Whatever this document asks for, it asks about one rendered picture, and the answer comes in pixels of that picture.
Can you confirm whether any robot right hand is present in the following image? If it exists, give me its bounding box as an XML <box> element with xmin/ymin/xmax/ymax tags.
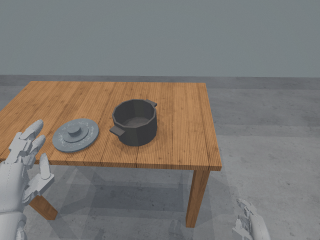
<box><xmin>232</xmin><ymin>198</ymin><xmax>271</xmax><ymax>240</ymax></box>

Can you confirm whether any robot left hand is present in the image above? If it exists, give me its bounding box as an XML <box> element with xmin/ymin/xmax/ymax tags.
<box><xmin>0</xmin><ymin>119</ymin><xmax>55</xmax><ymax>213</ymax></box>

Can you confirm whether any robot left forearm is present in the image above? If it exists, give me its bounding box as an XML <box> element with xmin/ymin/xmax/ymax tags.
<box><xmin>0</xmin><ymin>211</ymin><xmax>28</xmax><ymax>240</ymax></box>

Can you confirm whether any lid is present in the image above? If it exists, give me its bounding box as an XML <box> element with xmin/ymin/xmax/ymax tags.
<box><xmin>52</xmin><ymin>118</ymin><xmax>99</xmax><ymax>153</ymax></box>

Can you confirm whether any pot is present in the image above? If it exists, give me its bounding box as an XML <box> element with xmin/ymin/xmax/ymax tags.
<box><xmin>109</xmin><ymin>99</ymin><xmax>157</xmax><ymax>147</ymax></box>

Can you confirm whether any knob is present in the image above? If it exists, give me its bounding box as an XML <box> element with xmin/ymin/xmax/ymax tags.
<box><xmin>67</xmin><ymin>124</ymin><xmax>81</xmax><ymax>136</ymax></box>

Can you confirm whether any table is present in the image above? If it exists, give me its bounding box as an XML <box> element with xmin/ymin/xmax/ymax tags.
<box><xmin>0</xmin><ymin>81</ymin><xmax>222</xmax><ymax>228</ymax></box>

